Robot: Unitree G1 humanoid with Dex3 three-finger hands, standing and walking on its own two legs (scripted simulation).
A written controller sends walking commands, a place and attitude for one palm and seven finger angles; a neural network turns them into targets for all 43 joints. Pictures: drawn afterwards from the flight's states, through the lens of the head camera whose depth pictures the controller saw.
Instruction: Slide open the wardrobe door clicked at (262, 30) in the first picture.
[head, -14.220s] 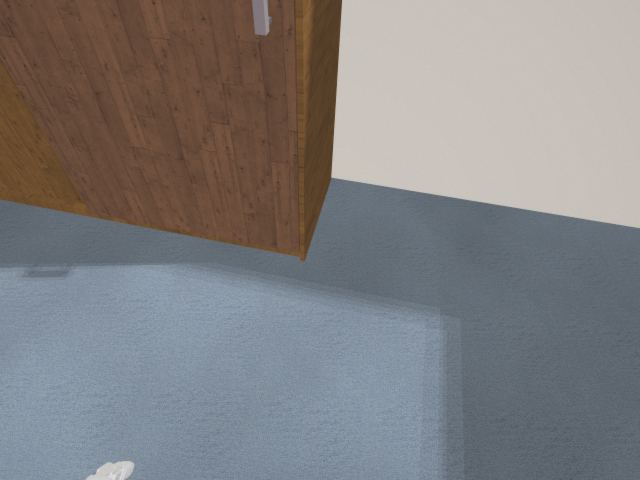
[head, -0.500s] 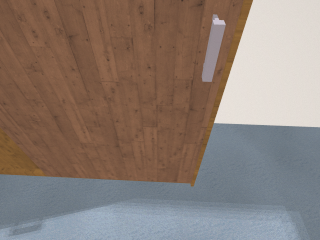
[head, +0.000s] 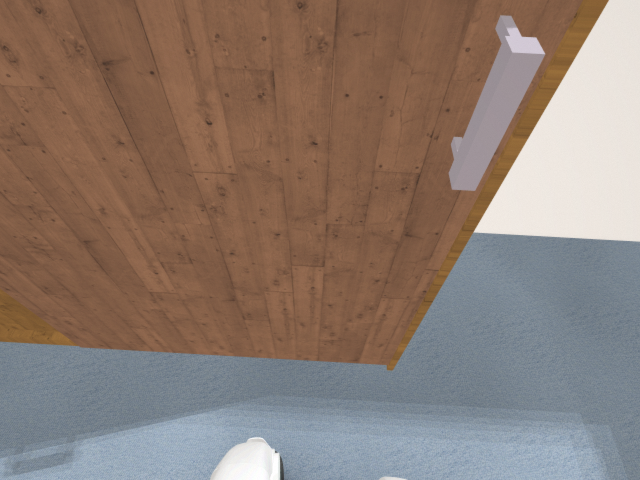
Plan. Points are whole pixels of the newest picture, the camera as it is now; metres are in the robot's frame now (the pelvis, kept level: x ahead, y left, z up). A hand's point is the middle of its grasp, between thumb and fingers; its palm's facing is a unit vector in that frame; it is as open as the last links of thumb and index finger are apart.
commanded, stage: come to a stop and stand still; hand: right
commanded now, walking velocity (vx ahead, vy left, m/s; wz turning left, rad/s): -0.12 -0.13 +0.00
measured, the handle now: (482, 109) +0.45 -0.12 +0.23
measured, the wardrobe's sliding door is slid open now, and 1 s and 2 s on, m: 0.00 0.00 0.00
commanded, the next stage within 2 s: look again from close up in 1.20 s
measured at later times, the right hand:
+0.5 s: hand out of the picture -0.01 -0.22 -0.15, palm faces +0.00 +0.98 -0.20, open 7.3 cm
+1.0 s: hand out of the picture -0.03 -0.15 -0.15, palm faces +0.00 +0.98 -0.20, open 7.3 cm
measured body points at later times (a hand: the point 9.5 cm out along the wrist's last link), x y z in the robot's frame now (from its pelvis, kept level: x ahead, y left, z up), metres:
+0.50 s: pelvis -0.01 -0.03 +0.03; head +0.01 -0.05 +0.48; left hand +0.01 +0.20 -0.12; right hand -0.01 -0.27 -0.14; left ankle -0.04 +0.10 -0.68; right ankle -0.02 -0.13 -0.72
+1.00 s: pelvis -0.03 +0.02 +0.03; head -0.04 +0.03 +0.48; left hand -0.06 +0.22 -0.14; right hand -0.03 -0.20 -0.13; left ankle -0.04 +0.10 -0.72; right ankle -0.02 -0.13 -0.72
